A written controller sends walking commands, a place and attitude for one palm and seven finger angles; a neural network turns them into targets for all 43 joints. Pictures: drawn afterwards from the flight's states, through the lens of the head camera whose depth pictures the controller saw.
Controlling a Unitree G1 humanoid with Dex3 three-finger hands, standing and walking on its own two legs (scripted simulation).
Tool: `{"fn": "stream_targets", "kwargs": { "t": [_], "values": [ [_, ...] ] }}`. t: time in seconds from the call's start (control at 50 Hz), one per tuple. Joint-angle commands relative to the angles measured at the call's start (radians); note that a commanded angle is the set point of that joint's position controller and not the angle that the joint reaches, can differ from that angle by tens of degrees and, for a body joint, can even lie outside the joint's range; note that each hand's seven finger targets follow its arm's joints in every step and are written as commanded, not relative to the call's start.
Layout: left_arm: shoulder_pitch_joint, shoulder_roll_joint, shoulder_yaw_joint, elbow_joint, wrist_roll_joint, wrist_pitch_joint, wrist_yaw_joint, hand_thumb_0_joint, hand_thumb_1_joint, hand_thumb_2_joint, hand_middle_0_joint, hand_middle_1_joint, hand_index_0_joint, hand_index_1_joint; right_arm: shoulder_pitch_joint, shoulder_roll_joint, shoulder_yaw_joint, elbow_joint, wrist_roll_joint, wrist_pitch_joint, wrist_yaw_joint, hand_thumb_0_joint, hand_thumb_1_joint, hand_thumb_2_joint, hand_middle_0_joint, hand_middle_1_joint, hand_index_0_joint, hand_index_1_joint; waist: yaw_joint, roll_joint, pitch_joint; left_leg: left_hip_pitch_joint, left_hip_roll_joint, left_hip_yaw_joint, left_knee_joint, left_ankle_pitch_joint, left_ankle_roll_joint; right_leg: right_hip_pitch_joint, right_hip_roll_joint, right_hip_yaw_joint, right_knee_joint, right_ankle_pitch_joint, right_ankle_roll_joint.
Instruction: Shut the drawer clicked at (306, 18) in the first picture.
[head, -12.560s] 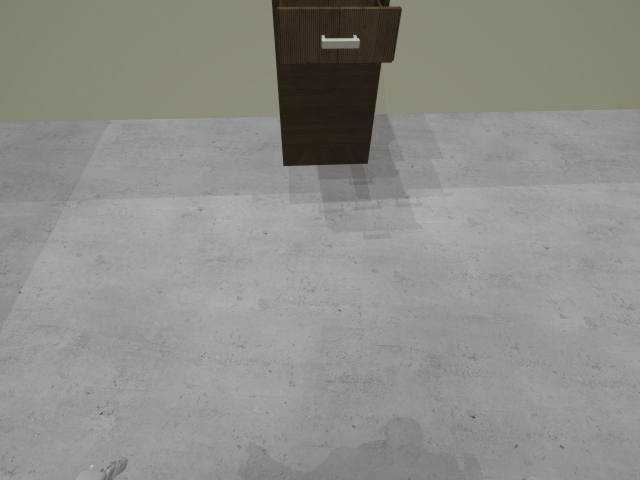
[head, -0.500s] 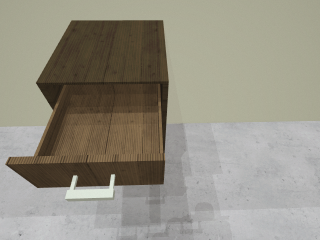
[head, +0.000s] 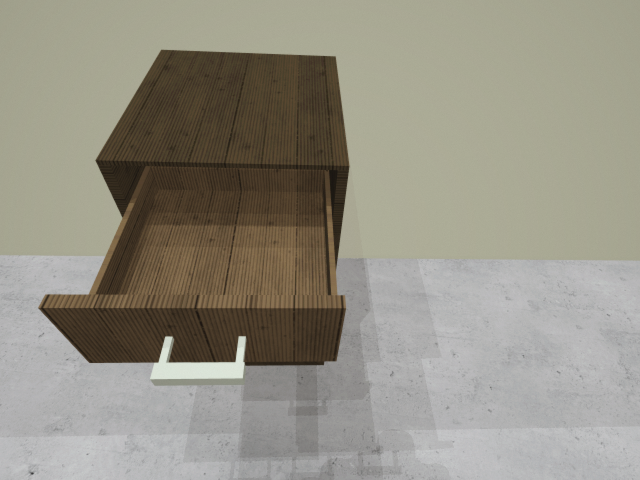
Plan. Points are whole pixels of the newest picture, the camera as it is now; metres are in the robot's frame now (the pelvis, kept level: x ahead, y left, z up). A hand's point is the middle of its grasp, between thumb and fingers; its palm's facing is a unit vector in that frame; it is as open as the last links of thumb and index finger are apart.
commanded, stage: come to a stop and stand still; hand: left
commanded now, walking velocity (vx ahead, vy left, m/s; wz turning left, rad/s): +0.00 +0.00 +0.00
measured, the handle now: (202, 358) +0.28 +0.18 -0.04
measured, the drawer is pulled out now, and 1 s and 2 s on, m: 0.28 0.28 0.29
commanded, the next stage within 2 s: look again from close up in 0.42 s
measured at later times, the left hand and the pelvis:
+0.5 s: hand out of the picture -0.01 +0.18 -0.18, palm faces +0.00 -0.99 -0.15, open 7.4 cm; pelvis +0.00 +0.02 +0.00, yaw -1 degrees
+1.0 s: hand out of the picture +0.00 +0.17 -0.18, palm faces +0.00 -0.99 -0.16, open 7.4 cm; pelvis +0.01 +0.01 +0.00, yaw -1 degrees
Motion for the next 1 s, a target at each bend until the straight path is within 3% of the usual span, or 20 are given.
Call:
{"fn": "stream_targets", "kwargs": {
  "t": [0.0, 0.02, 0.1, 0.12, 0.2, 0.24, 0.28, 0.42, 0.56, 0.72, 0.84, 0.98],
  "values": [
    [0.07, 0.085, 0.013, -0.025, 0.003, -0.012, 0.006, 0.0, 0.9, 0.9, -0.2, -0.3, -0.2, -0.3, 0.044, -0.115, -0.016, -0.028, 0.006, -0.013, -0.005, 0.0, -0.9, -0.9, 0.2, 0.3, 0.2, 0.3, 0.002, 0.019, 0.053, -0.01, 0.136, -0.169, -0.158, 0.043, -0.01, -0.06, -0.077, 0.084, -0.089, 0.072, -0.048],
    [0.07, 0.088, 0.012, -0.025, 0.003, -0.011, 0.005, 0.0, 0.9, 0.9, -0.2, -0.3, -0.2, -0.3, 0.051, -0.116, -0.017, -0.025, 0.007, -0.014, -0.006, 0.0, -0.9, -0.9, 0.2, 0.3, 0.2, 0.3, 0.001, 0.04, 0.05, -0.006, 0.14, -0.175, -0.173, 0.046, -0.009, -0.056, -0.072, 0.078, -0.085, 0.069, -0.047],
    [0.085, 0.08, 0.01, -0.012, 0.002, -0.014, 0.006, 0.0, 0.9, 0.9, -0.2, -0.3, -0.2, -0.3, 0.062, -0.111, -0.014, -0.005, 0.009, -0.018, -0.006, 0.0, -0.9, -0.9, 0.2, 0.3, 0.2, 0.3, 0.002, 0.017, 0.042, 0.009, 0.139, -0.171, -0.175, 0.074, -0.009, -0.047, -0.081, 0.075, -0.093, 0.092, -0.043],
    [0.089, 0.081, 0.011, -0.009, 0.002, -0.013, 0.005, 0.0, 0.9, 0.9, -0.2, -0.3, -0.2, -0.3, 0.068, -0.114, -0.015, -0.002, 0.009, -0.02, -0.007, 0.0, -0.9, -0.9, 0.2, 0.3, 0.2, 0.3, 0.004, 0.04, 0.032, 0.024, 0.144, -0.173, -0.183, 0.096, -0.008, -0.047, -0.077, 0.071, -0.085, 0.098, -0.042],
    [0.102, 0.071, 0.009, 0.005, 0.001, -0.018, 0.008, 0.0, 0.9, 0.9, -0.2, -0.3, -0.2, -0.3, 0.082, -0.102, -0.013, 0.019, 0.011, -0.025, -0.009, 0.0, -0.9, -0.9, 0.2, 0.3, 0.2, 0.3, 0.002, -0.002, 0.015, 0.052, 0.139, -0.157, -0.155, 0.19, -0.007, -0.034, -0.086, 0.075, -0.091, 0.15, -0.039],
    [0.109, 0.07, 0.008, 0.008, -0.002, -0.017, 0.009, 0.0, 0.9, 0.9, -0.2, -0.3, -0.2, -0.3, 0.089, -0.102, -0.012, 0.03, 0.012, -0.027, -0.012, 0.0, -0.9, -0.9, 0.2, 0.3, 0.2, 0.3, 0.004, 0.025, 0.006, 0.068, 0.144, -0.157, -0.154, 0.24, -0.007, -0.031, -0.084, 0.071, -0.088, 0.148, -0.038],
    [0.11, 0.064, 0.009, 0.015, 0.0, -0.016, 0.01, 0.0, 0.9, 0.9, -0.2, -0.3, -0.2, -0.3, 0.09, -0.093, -0.012, 0.037, 0.012, -0.026, -0.012, 0.0, -0.9, -0.9, 0.2, 0.3, 0.2, 0.3, 0.002, 0.007, 0.035, 0.055, 0.141, -0.154, -0.158, 0.22, -0.008, -0.039, -0.087, 0.072, -0.098, 0.145, -0.037],
    [0.116, 0.058, 0.009, 0.025, 0.0, -0.011, 0.011, 0.0, 0.9, 0.9, -0.2, -0.3, -0.2, -0.3, 0.102, -0.086, -0.015, 0.054, 0.012, -0.025, -0.014, 0.0, -0.9, -0.9, 0.2, 0.3, 0.2, 0.3, 0.004, 0.04, 0.055, 0.05, 0.151, -0.163, -0.198, 0.179, -0.012, -0.051, -0.081, 0.064, -0.092, 0.111, -0.032],
    [0.124, 0.047, 0.011, 0.025, 0.002, -0.012, 0.011, 0.0, 0.9, 0.9, -0.2, -0.3, -0.2, -0.3, 0.103, -0.08, -0.017, 0.057, 0.012, -0.026, -0.014, 0.0, -0.9, -0.9, 0.2, 0.3, 0.2, 0.3, 0.006, 0.019, 0.058, 0.045, 0.15, -0.17, -0.208, 0.138, -0.01, -0.057, -0.084, 0.066, -0.098, 0.112, -0.03],
    [0.121, 0.048, 0.012, 0.024, -0.001, -0.01, 0.012, 0.0, 0.9, 0.9, -0.2, -0.3, -0.2, -0.3, 0.111, -0.077, -0.017, 0.061, 0.013, -0.029, -0.017, 0.0, -0.9, -0.9, 0.2, 0.3, 0.2, 0.3, 0.003, 0.037, 0.042, 0.083, 0.154, -0.16, -0.2, 0.231, -0.015, -0.062, -0.082, 0.067, -0.091, 0.13, -0.028],
    [0.119, 0.046, 0.013, 0.026, -0.002, -0.012, 0.014, 0.0, 0.9, 0.9, -0.2, -0.3, -0.2, -0.3, 0.113, -0.073, -0.016, 0.067, 0.013, -0.031, -0.019, 0.0, -0.9, -0.9, 0.2, 0.3, 0.2, 0.3, 0.003, 0.015, 0.028, 0.103, 0.153, -0.143, -0.176, 0.29, -0.013, -0.055, -0.085, 0.077, -0.096, 0.165, -0.03],
    [0.115, 0.048, 0.012, 0.025, -0.001, -0.012, 0.012, 0.0, 0.9, 0.9, -0.2, -0.3, -0.2, -0.3, 0.108, -0.067, -0.014, 0.07, 0.013, -0.028, -0.015, 0.0, -0.9, -0.9, 0.2, 0.3, 0.2, 0.3, 0.003, 0.014, 0.059, 0.068, 0.146, -0.143, -0.192, 0.186, -0.011, -0.066, -0.086, 0.088, -0.11, 0.141, -0.034]
  ]
}}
